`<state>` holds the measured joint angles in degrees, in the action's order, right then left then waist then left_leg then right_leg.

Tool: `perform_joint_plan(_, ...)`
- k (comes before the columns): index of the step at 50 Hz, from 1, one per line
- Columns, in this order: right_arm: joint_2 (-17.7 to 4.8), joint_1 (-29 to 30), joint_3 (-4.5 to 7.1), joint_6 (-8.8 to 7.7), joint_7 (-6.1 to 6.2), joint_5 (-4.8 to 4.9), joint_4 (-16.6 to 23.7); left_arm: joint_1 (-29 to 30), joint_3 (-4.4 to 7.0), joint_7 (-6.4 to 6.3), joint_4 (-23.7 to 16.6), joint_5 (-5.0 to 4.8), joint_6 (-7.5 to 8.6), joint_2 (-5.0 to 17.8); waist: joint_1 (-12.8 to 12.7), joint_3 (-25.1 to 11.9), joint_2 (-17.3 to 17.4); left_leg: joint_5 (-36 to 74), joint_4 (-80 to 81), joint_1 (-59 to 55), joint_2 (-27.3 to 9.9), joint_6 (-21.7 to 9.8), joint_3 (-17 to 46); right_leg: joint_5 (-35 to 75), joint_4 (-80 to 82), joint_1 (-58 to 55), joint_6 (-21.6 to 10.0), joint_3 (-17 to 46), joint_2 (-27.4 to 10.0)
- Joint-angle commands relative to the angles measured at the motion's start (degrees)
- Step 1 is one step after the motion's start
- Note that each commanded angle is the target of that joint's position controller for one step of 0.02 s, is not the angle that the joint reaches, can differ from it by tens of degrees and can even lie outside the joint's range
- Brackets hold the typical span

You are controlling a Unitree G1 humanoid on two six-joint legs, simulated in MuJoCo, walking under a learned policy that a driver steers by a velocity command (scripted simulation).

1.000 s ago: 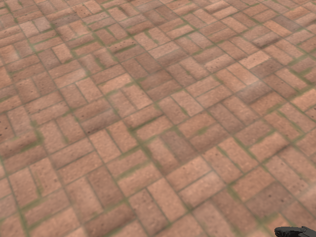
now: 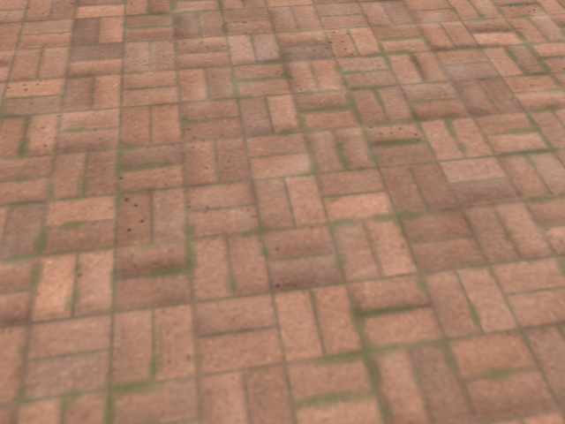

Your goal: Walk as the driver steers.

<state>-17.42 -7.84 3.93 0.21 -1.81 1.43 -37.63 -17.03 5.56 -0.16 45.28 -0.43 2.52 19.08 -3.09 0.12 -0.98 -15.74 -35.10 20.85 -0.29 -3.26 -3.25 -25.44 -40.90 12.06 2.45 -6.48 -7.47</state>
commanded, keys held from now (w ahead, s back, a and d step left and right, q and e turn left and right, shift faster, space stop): w+q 0.68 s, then w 0.14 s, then w+e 0.18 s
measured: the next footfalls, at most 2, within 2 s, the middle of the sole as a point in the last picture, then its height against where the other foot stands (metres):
right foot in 0.42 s outside the picture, level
left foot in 0.92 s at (165, 385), level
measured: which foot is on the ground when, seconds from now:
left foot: down 0.00-0.42, up 0.44-0.90, down 0.92-1.00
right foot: up 0.00-0.40, down 0.42-0.92, up 0.94-1.00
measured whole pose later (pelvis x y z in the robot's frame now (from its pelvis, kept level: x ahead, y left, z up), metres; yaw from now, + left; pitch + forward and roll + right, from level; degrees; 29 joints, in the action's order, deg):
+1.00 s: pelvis +0.49 +0.17 +0.00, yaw +27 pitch +2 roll -2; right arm -15.5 -6.0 2.2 -2.9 -1.3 -0.3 -34.9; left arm -18.8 2.9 1.1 51.3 -2.2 3.7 17.6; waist -2.8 3.6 0.2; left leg -10.6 -35.2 26.1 -1.7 -2.7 -2.6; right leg -28.6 -57.6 12.7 0.3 0.4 -2.9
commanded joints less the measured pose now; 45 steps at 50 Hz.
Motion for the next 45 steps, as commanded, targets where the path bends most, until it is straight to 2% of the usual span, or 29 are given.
perform_joint_plan(1,-13.09,-17.05,3.65,-2.42,0.18,-0.37,0.36,10.95,-0.06,0.45,-10.24,-0.77,4.11,5.34,10.7,-5.77,12.68,-15.81,23.43,-34.7,-20.78,-18.2,44.67,-6.22,-32.49,43.81,-1.26,10.15,5.16)
perform_joint_plan(2,-9.8,-14.83,2.49,-3.21,0.23,-0.66,0.58,10.74,0.22,0.97,-10.04,-1.41,4.94,6.55,8.65,-2.56,11.38,-11.57,22.48,-30.9,-18.81,-16.17,38.51,-0.4,-30.49,43.42,-2.79,10.34,3.21)
perform_joint_plan(3,-8.06,-11.99,1.9,-3.42,0.33,-0.65,1.16,9.54,0.31,0.87,-8.66,-0.31,5.21,6.49,6.65,-0.41,6.45,-5.02,21.72,-26.33,-16.08,-14.06,32.46,4.19,-27.23,40.33,-2.85,10.22,1.54)
perform_joint_plan(4,-7.17,-9.38,1.53,-3.26,0.6,-0.7,1.67,9.29,0.51,0.77,-8.22,1.07,5.25,6.57,5.12,0.69,5.69,1.99,21.96,-22.4,-13.96,-12.67,28.1,7.66,-22.31,37.03,-2.39,10.28,0.87)
perform_joint_plan(5,-6.8,-8.26,1.22,-3.16,0.97,-1.05,2.27,8.9,0.57,0.97,-8.01,1.44,4.99,6.19,3.97,0.78,6.15,7.5,22.66,-19.58,-12.21,-11.83,25.16,10.35,-19.84,33.6,-1.88,10.08,0.9)
perform_joint_plan(6,-7.41,-8.11,1.4,-3.26,1.34,-1.2,2.36,8.82,0.39,1.11,-7.95,1.5,4.72,5.31,3.47,0.4,6.18,13.35,23.02,-18.19,-11.39,-11.88,23.29,13.05,-17.82,31.99,-1.02,9.18,1.92)
perform_joint_plan(9,-8.78,-9.96,1.96,-3.39,2.54,-0.58,1.19,13.04,-0.76,1.07,-8.87,1.39,4.11,2.46,4.08,1.11,4.64,20.19,23.05,-14.59,-8.4,-10.55,17.71,21.57,-5.96,28.53,0.9,8.18,4.35)
perform_joint_plan(12,-9.35,-13.2,2.34,-3.24,3.2,-0.08,-0.48,19.83,-1.81,1.81,-10.51,0.62,4.3,0.56,6.42,2.37,6.31,17.41,22.88,-10.96,-6.76,-8.68,16.5,29.65,5.96,22.66,0.93,7.54,7.18)
perform_joint_plan(14,-9.5,-15.51,2.51,-3.18,3.31,0.33,-1.65,22.67,-1.79,2.33,-11.43,0.04,4.55,1.15,7.25,2.92,6.27,15.36,22.23,-11.53,-7.88,-8.23,18.76,31.5,9.75,20.55,0.27,8.61,7.85)
perform_joint_plan(17,-9.3,-16.3,2.76,-2.74,3.72,0.56,-2.64,22.75,-1.15,2.68,-11.64,-0.1,4.99,3.04,6.32,3.0,6.99,15.91,19.01,-16.02,-9.93,-6.99,22.45,29.82,13.28,18.61,-1.41,10.73,7.63)
perform_joint_plan(19,-9.3,-15.93,3.03,-2.17,3.77,0.22,-2.67,19.69,-0.46,2.46,-11.02,-0.08,5.26,4.34,4.74,1.62,8.46,23.03,14.88,-18.03,-10.28,-6.07,23.81,24.21,13.7,13.92,-3.0,9.78,8.22)
perform_joint_plan(20,-8.65,-15.17,2.8,-1.98,3.61,0.02,-2.24,14.55,0.44,2.06,-9.78,0.08,5.43,5.76,2.09,-1.75,8.68,30.66,9.24,-17.66,-8.19,-4.93,22.85,23.52,15.2,6.03,-4.5,8.16,9.11)
perform_joint_plan(21,-7.06,-13.91,2.07,-1.86,3.28,-0.44,-1.15,6.8,1.27,1.64,-8.6,0.66,5.52,7.51,-2.01,-8.71,7.89,30.35,-1.86,-13.13,-4.82,-3.1,21.07,23.66,14.02,-7.81,-7.11,10.37,5.58)
perform_joint_plan(22,-3.46,-14.63,0.68,-1.98,3.23,-2.0,0.46,-3.02,1.91,1.0,-8.0,1.28,5.07,11.17,-4.76,-18.69,-0.14,12.82,-19.26,-2.96,0.31,-1.01,16.83,20.12,11.81,-24.98,-10.44,22.47,-5.47)
perform_joint_plan(23,0.02,-24.59,-0.33,-2.6,2.94,0.63,1.46,-3.62,2.05,1.72,-6.06,1.37,4.56,12.48,1.38,-24.9,-21.22,-20.12,-36.51,16.59,5.87,1.85,14.3,6.26,19.75,-38.6,-19.11,51.28,-17.34)
perform_joint_plan(24,-6.86,-21.5,0.87,-2.53,3.07,1.55,-0.55,-1.21,0.63,1.6,-7.46,0.33,4.26,5.8,-0.62,-17.57,-11.65,-16.17,-41.53,21.55,1.01,2.38,15.53,-3.8,23.1,-32.71,-16.64,49.41,-15.29)
perform_joint_plan(25,-9.54,-14.49,1.67,-2.32,2.93,1.19,0.56,1.75,-0.08,1.11,-7.59,0.12,3.81,3.2,-1.71,-9.27,-6.31,-10.5,-40.84,22.52,-1.04,2.59,12.84,-1.1,23.89,-24.08,-14.17,38.34,-12.91)
perform_joint_plan(26,-8.69,-11.68,1.62,-2.15,3.03,0.47,1.09,4.25,-0.39,1.04,-7.33,0.62,3.53,2.95,-0.31,-4.92,-2.1,-6.77,-39.11,20.25,-3.27,2.83,11.38,6.98,25.07,-16.16,-13.29,31.91,-10.69)
perform_joint_plan(27,-7.86,-9.91,1.76,-2.12,2.81,-0.19,1.73,5.61,-0.59,0.97,-6.68,0.95,3.42,2.07,0.78,-1.96,-1.93,-4.77,-36.44,18.85,-4.79,2.82,11.19,12.02,26.47,-10.69,-13.18,27.23,-8.8)
perform_joint_plan(28,-6.64,-10.68,1.71,-1.78,2.44,0.2,1.89,6.37,-0.72,0.78,-6.28,1.42,3.65,1.91,2.24,-1.13,-3.77,-3.6,-35.14,16.12,-6.11,2.71,11.05,14.35,28.11,-7.01,-12.92,23.39,-7.64)
perform_joint_plan(29,-5.28,-11.18,1.48,-1.39,2.29,0.52,1.96,6.72,-0.62,0.73,-5.8,1.22,3.97,1.75,2.78,-0.68,-4.74,-3.37,-33.89,15.15,-6.6,2.77,10.31,15.37,29.73,-5.17,-13.32,20.84,-7.17)
perform_joint_plan(31,-3.39,-9.5,0.95,-0.75,2.2,0.33,2.98,6.92,-0.22,0.67,-4.6,0.64,4.53,2.75,3.18,1.18,-4.14,-2.42,-30.67,16.71,-7.51,3.28,9.51,18.24,32.29,-3.05,-14.41,16.69,-7.87)
perform_joint_plan(33,-2.95,-7.22,0.63,-0.69,2.04,-0.2,4.0,6.61,0.34,0.56,-3.68,0.6,4.66,4.45,2.96,1.95,-2.96,1.86,-26.27,18.91,-8.04,4.01,9.34,21.32,33.64,-3.76,-15.12,13.23,-8.55)
perform_joint_plan(36,-2.08,-3.73,0.02,-1.51,1.15,-0.26,4.39,6.18,0.44,0.62,-2.65,0.52,4.28,5.48,1.84,2.39,-1.51,11.26,-16.17,17.02,-7.26,3.76,7.97,25.77,33.77,-4.56,-14.03,6.5,-6.42)
perform_joint_plan(39,-1.15,2.28,-0.68,-2.41,0.16,-0.33,5.73,3.15,0.6,0.86,-0.99,-0.31,3.6,6.94,-0.44,3.78,-0.78,15.37,-6.0,13.43,-5.29,2.76,4.67,26.33,33.7,-5.87,-12.94,2.77,-5.86)
perform_joint_plan(42,-2.21,6.32,-0.55,-2.65,-0.47,-0.34,7.69,-0.08,1.04,1.02,1.21,-1.6,2.54,8.93,-0.75,5.31,-1.3,10.91,-0.34,13.25,-4.19,0.99,3.66,28.93,31.94,-11.15,-12.45,3.52,-8.57)
perform_joint_plan(43,-2.91,6.21,-0.27,-2.73,-0.54,-0.58,7.99,-0.57,1.11,1.01,1.9,-2.02,2.03,9.55,0.17,5.03,-1.81,7.93,1.19,11.89,-3.41,0.18,2.82,33.48,29.9,-12.83,-12.23,4.06,-9.26)
perform_joint_plan(44,-4.1,3.79,0.35,-2.87,-0.48,-0.83,7.56,-0.31,1.06,0.96,2.33,-2.24,1.58,10.16,2.32,3.25,-2.69,6.16,3.01,7.34,-1.97,-0.75,1.53,42.0,25.92,-13.69,-11.55,4.01,-9.09)
perform_joint_plan(45,-5.93,-3.23,1.52,-3.01,-0.27,-1.08,5.52,0.47,0.68,0.9,2.71,-2.39,1.18,9.93,6.86,-0.96,-2.58,8.48,6.21,-3.32,0.04,-2.07,-0.32,50.02,17.33,-12.01,-10.13,2.16,-7.18)
Velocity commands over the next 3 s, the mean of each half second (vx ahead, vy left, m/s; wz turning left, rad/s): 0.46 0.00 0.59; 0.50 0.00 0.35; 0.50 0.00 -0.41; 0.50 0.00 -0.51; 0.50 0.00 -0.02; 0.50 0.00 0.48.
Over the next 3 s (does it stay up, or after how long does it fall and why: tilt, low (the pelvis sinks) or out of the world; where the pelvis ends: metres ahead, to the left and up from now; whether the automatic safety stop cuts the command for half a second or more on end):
stays up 1.57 0.32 -0.01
